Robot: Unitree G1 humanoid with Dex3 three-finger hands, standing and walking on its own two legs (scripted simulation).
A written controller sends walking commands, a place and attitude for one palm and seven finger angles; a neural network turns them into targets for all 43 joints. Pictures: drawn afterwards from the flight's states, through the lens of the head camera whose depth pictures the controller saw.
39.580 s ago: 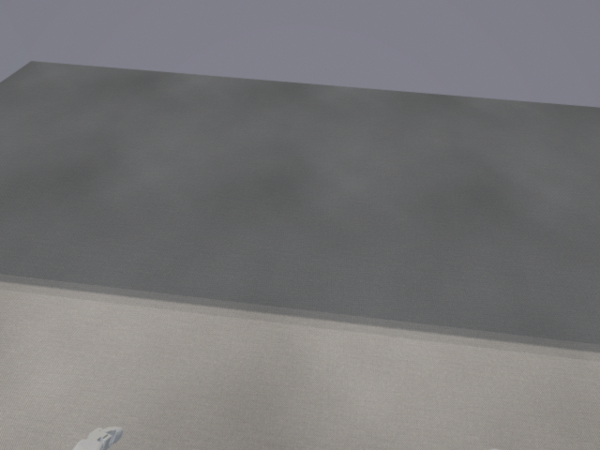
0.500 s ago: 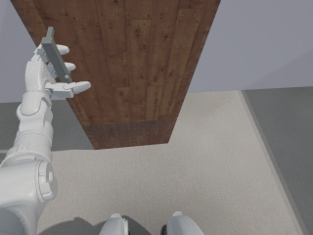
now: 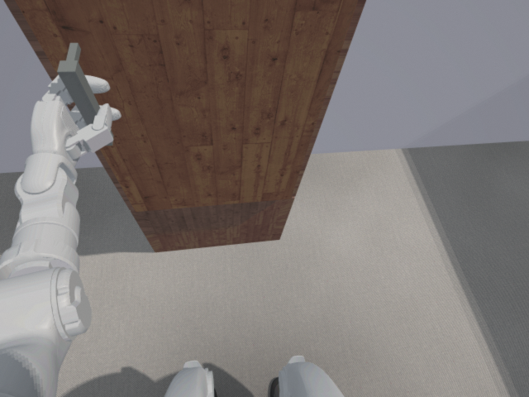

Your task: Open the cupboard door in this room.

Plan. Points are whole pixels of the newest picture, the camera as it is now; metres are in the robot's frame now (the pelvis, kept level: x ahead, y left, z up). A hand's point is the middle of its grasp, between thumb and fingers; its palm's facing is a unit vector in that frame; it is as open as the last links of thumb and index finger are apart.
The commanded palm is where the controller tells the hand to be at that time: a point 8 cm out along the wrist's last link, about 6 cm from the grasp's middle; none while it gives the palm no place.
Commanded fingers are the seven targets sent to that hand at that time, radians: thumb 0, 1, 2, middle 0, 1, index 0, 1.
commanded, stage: pull the door open along its arc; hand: left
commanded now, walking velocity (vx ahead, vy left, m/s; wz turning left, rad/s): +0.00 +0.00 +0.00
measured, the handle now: (91, 98) +0.55 +0.23 +0.08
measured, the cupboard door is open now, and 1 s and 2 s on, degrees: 0 39 40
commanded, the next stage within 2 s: open thumb and fingers to let go in 0.98 s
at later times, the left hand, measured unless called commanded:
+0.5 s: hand (117, 183) +0.40 +0.17 +0.08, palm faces +0.09 -0.99 +0.05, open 6.1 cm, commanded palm +0.34 +0.22 +0.08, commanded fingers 0.00 0.90 0.90 -0.40 -1.35 -0.40 -1.35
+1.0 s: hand (204, 269) +0.28 +0.06 +0.08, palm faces +0.41 -0.91 -0.03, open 6.1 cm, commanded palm +0.21 +0.09 +0.08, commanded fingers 0.00 0.90 0.90 -0.40 -1.35 -0.40 -1.35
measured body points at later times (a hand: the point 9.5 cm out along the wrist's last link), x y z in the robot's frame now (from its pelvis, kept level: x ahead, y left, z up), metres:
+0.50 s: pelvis +0.02 +0.01 +0.02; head +0.08 +0.01 +0.46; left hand +0.39 +0.23 +0.08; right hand +0.10 -0.25 -0.09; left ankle +0.01 +0.10 -0.68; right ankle +0.01 -0.12 -0.68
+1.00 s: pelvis +0.01 -0.03 +0.02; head +0.02 -0.04 +0.47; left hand +0.25 +0.11 +0.09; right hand +0.21 -0.22 -0.07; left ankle +0.01 +0.10 -0.68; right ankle +0.01 -0.12 -0.68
